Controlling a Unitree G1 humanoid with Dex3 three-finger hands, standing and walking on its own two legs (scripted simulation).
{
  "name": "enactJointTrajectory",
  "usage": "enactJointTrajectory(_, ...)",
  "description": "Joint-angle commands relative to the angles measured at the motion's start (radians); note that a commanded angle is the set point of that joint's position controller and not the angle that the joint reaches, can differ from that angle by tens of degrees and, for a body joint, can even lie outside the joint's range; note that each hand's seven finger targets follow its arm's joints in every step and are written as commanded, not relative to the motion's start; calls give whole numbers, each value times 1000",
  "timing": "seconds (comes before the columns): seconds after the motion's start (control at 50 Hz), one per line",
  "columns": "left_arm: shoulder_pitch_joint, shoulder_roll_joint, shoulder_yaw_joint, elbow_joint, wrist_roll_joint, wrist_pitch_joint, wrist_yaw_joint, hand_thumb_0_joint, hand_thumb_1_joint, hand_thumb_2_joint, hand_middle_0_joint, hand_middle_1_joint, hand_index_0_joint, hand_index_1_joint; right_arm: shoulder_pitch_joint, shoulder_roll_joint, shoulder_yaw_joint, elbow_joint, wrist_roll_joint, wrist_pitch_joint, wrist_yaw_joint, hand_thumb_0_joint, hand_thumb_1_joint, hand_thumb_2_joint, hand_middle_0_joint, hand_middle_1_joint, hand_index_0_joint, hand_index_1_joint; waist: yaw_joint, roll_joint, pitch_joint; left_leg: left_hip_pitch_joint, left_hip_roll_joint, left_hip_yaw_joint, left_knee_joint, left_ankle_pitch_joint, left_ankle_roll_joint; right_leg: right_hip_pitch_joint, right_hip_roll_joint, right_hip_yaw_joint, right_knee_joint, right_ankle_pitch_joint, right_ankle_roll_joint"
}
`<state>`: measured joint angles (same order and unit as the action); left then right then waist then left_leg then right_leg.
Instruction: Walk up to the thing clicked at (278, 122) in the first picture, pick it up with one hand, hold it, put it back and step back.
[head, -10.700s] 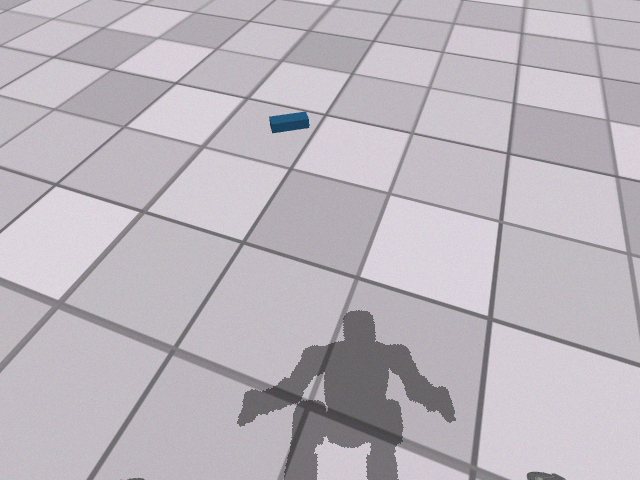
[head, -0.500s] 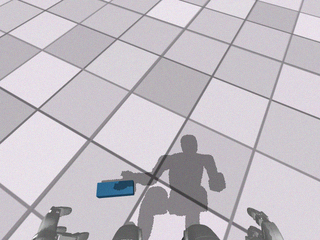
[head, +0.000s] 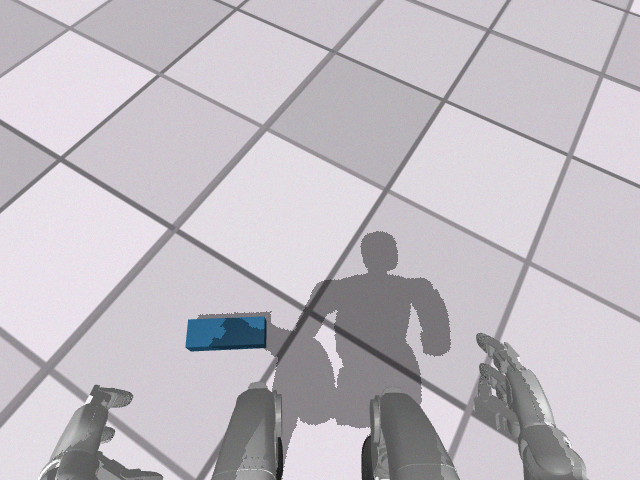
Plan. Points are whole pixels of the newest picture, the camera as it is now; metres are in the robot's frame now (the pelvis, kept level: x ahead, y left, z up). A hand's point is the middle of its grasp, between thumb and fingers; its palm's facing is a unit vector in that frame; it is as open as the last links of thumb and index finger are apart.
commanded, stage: rise first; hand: left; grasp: from above
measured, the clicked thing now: (227, 333) +0.41 +0.25 -0.62
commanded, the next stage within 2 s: none
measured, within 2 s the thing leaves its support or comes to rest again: neither
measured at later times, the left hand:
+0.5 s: hand (167, 374) +0.27 +0.30 -0.35, palm faces -0.45 -0.35 -0.82, open 14.3 cm
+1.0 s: hand (180, 351) +0.33 +0.31 -0.44, palm faces -0.44 -0.10 -0.89, open 14.3 cm
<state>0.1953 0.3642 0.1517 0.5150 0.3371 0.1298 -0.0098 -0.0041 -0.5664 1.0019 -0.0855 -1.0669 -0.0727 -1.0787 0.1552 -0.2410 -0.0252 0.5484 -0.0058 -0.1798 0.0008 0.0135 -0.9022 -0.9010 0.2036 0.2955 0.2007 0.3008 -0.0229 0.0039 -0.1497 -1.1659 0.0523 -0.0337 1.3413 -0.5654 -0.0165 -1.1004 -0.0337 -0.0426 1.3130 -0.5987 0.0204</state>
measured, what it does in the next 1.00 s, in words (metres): lowers itself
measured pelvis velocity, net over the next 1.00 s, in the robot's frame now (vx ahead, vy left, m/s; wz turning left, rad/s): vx -0.08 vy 0.01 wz -0.11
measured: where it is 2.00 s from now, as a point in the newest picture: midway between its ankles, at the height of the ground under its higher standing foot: outside the picture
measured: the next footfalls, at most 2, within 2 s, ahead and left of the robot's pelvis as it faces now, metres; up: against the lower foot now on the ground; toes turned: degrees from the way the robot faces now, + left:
none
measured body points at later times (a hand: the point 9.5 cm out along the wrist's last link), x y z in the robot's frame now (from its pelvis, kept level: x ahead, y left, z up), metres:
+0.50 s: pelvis -0.06 +0.00 -0.21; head +0.15 +0.02 +0.19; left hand +0.29 +0.32 -0.30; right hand +0.09 -0.28 -0.34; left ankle +0.03 +0.13 -0.61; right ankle +0.01 -0.14 -0.61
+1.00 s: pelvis -0.08 +0.01 -0.29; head +0.14 +0.05 +0.11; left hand +0.35 +0.32 -0.38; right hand +0.00 -0.28 -0.40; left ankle +0.03 +0.13 -0.61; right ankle +0.01 -0.14 -0.61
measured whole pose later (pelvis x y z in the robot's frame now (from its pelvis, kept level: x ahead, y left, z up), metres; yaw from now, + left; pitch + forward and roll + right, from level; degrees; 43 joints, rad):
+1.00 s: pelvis -0.08 +0.01 -0.29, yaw -6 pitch +31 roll -7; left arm -0.66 0.72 0.17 1.18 1.17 -0.32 0.31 0.00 -0.57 1.05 -0.08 -0.99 -0.06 -1.01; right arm 0.11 -0.27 -0.02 0.78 -0.11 -0.04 0.11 0.01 -0.91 -0.91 0.20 0.30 0.20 0.30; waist -0.10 -0.03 -0.09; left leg -2.24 0.04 -0.14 2.31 -0.63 -0.01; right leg -2.13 0.00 -0.06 2.26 -0.68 0.04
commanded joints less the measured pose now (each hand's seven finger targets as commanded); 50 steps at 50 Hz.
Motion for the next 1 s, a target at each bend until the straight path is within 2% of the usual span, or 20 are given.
enactJointTrajectory(0.0,-152,209,64,-48,92,-103,23,0,-559,993,-66,-1064,-59,-1071,-9,-162,-76,-88,4,-59,-8,0,-856,-888,200,300,200,300,-20,60,-256,86,-35,15,-41,114,28,-73,36,16,-33,138,-40)
enactJointTrajectory(0.04,-181,222,57,-30,136,-154,29,0,-561,991,-69,-1074,-66,-1078,-8,-176,-85,-68,3,-70,-1,0,-864,-891,200,300,200,300,-14,69,-321,51,-33,11,20,148,25,-128,36,18,43,166,-42)
enactJointTrajectory(0.12,-262,297,87,41,240,-250,70,0,-568,1002,-69,-1070,-63,-1076,-18,-193,-89,-35,2,-70,15,0,-876,-894,200,300,200,300,9,93,-412,-54,-36,3,152,192,26,-263,38,18,182,191,-44)
enactJointTrajectory(0.16,-278,330,106,45,281,-276,95,0,-580,1011,-67,-1074,-60,-1080,-13,-204,-98,-17,2,-62,22,0,-889,-898,200,300,200,300,30,104,-488,-57,-33,4,214,254,27,-305,40,16,241,230,-45)
enactJointTrajectory(0.2,-314,347,109,68,317,-288,116,0,-592,1026,-65,-1054,-53,-1067,-4,-212,-101,1,-2,-50,31,0,-895,-900,200,300,200,300,27,109,-548,-75,-32,3,274,314,25,-330,40,7,299,274,-45)
enactJointTrajectory(0.22,-348,360,108,87,334,-293,125,0,-589,1030,-63,-1047,-49,-1062,-9,-215,-105,12,-3,-45,34,0,-889,-899,200,300,200,300,27,96,-555,-105,-30,5,306,312,28,-361,43,6,319,273,-44)
enactJointTrajectory(0.24,-398,356,93,118,355,-298,131,0,-594,1036,-63,-1036,-46,-1054,-7,-214,-107,19,-9,-40,40,0,-889,-899,200,300,200,300,12,89,-545,-157,-32,6,332,274,29,-386,43,3,331,248,-43)
enactJointTrajectory(0.3,-519,419,110,136,409,-323,157,0,-610,1050,-68,-1022,-43,-1048,8,-217,-117,40,-16,-24,45,0,-895,-900,200,300,200,300,22,71,-581,-248,-32,19,396,166,35,-423,48,5,354,170,-40)
enactJointTrajectory(0.36,-598,473,125,154,461,-334,183,0,-605,1050,-66,-1017,-46,-1039,14,-226,-119,55,-21,-9,47,0,-901,-902,200,300,200,300,33,83,-642,-275,-30,17,436,116,33,-455,49,-7,405,125,-44)
enactJointTrajectory(0.42,-715,507,120,201,489,-346,196,0,-610,1068,-67,-1010,-41,-1037,21,-226,-112,77,-27,7,46,0,-898,-902,200,300,200,300,13,89,-613,-344,-29,14,469,30,38,-525,51,-19,435,46,-43)
enactJointTrajectory(0.52,-791,551,115,299,566,-372,210,0,-604,1062,-68,-1025,-47,-1047,54,-229,-105,105,-35,36,51,0,-904,-904,200,300,200,300,12,81,-621,-426,-34,19,543,16,45,-561,56,-33,486,25,-44)
enactJointTrajectory(0.54,-835,552,103,303,578,-381,211,0,-610,1071,-66,-1019,-42,-1044,57,-232,-102,108,-37,40,53,0,-903,-904,200,300,200,300,-4,89,-611,-436,-32,10,547,-4,46,-593,58,-42,503,9,-45)
enactJointTrajectory(0.6,-874,560,92,380,620,-402,221,0,-605,1066,-68,-1015,-45,-1039,65,-238,-95,127,-43,58,60,0,-904,-905,200,300,200,300,-11,127,-554,-449,-29,-15,561,-37,40,-685,59,-62,559,-11,-50)
enactJointTrajectory(0.62,-891,597,108,392,639,-413,227,0,-603,1067,-66,-1013,-42,-1037,63,-243,-94,126,-46,66,63,0,-902,-905,200,300,200,300,-12,125,-537,-480,-29,-21,564,-68,42,-704,61,-68,571,-37,-50)
enactJointTrajectory(0.7,-973,614,97,424,696,-444,261,0,-597,1065,-66,-998,-44,-1021,70,-244,-84,136,-61,91,75,0,-900,-904,200,300,200,300,-26,162,-526,-499,-31,-23,599,-80,39,-758,62,-77,613,-45,-54)
enactJointTrajectory(0.74,-983,594,75,472,721,-449,278,0,-583,1054,-61,-1002,-45,-1019,72,-247,-82,145,-67,101,79,0,-898,-904,200,300,200,300,-37,159,-507,-509,-31,-27,615,-87,38,-792,62,-84,627,-48,-54)
enactJointTrajectory(0.78,-1017,637,95,483,751,-458,303,0,-589,1058,-63,-988,-42,-1009,73,-254,-79,153,-76,111,84,0,-898,-905,200,300,200,300,-36,178,-517,-513,-33,-30,632,-88,37,-812,60,-87,648,-48,-54)
enactJointTrajectory(0.86,-1075,654,90,505,802,-459,344,0,-586,1052,-63,-990,-44,-1009,78,-255,-75,169,-92,124,88,0,-898,-904,200,300,200,300,-40,214,-532,-506,-36,-20,663,-60,33,-840,60,-90,673,-29,-56)
enactJointTrajectory(0.96,-1112,652,76,558,842,-450,379,0,-566,1027,-61,-994,-54,-1001,78,-262,-75,190,-110,132,95,0,-898,-903,201,300,200,300,-56,243,-536,-506,-30,-30,689,-51,32,-886,58,-103,717,-15,-52)
enactJointTrajectory(0.98,-1125,656,81,546,845,-448,384,0,-561,1022,-60,-1003,-56,-1007,77,-260,-76,194,-112,133,95,0,-899,-904,201,300,200,300,-47,250,-552,-496,-31,-28,696,-36,30,-883,59,-99,721,-4,-53)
